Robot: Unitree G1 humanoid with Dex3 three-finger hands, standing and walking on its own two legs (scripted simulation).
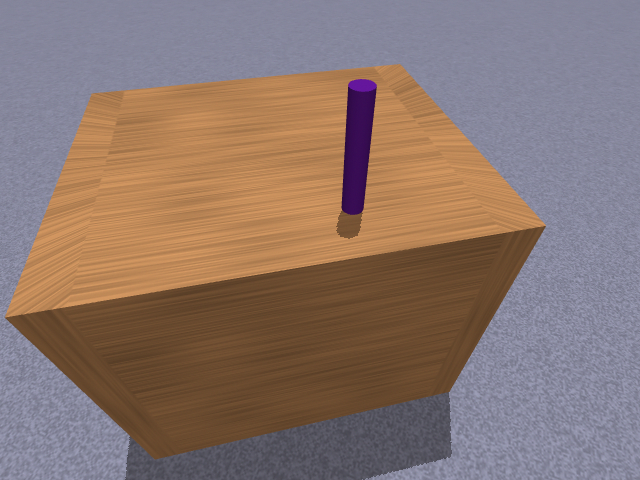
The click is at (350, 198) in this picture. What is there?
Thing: slim round
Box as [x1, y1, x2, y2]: [342, 79, 376, 214]
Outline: 366,79 353,80 348,84 342,209 350,214 356,214 360,212 363,207 376,88 374,82
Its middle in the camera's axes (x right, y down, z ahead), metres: +0.07 -0.16 +0.68
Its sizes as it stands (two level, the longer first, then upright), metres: 0.043 0.043 0.245
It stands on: a support 0.75 m high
